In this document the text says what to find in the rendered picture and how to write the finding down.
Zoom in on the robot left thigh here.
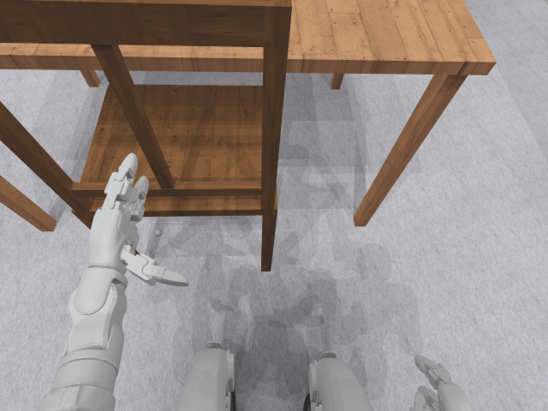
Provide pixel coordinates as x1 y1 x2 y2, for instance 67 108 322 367
174 348 235 411

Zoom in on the left robot hand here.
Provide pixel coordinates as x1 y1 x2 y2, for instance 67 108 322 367
87 153 189 287

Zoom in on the robot right thigh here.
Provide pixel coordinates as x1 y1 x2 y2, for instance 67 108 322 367
308 358 374 411

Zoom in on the robot left forearm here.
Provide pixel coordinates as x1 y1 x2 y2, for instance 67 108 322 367
38 266 128 411

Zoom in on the chair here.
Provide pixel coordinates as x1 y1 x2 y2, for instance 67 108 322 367
0 0 292 271

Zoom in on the right robot hand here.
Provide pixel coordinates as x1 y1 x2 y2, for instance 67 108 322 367
409 355 473 411

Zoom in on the robot thigh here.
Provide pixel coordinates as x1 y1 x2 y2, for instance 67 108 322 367
308 358 374 411
174 348 235 411

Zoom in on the table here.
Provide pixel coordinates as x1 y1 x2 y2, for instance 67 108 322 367
0 0 497 232

